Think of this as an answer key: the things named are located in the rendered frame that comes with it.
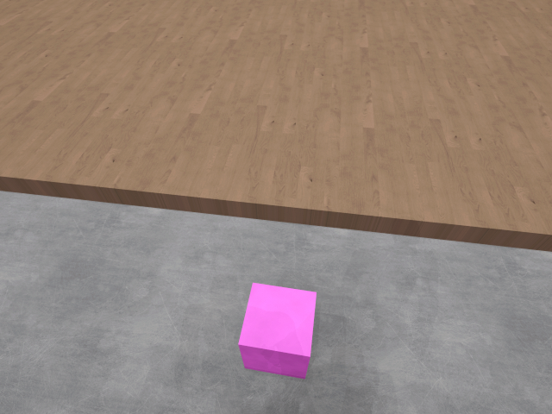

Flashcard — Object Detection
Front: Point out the carton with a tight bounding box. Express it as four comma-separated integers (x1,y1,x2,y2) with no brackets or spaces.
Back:
238,283,317,379

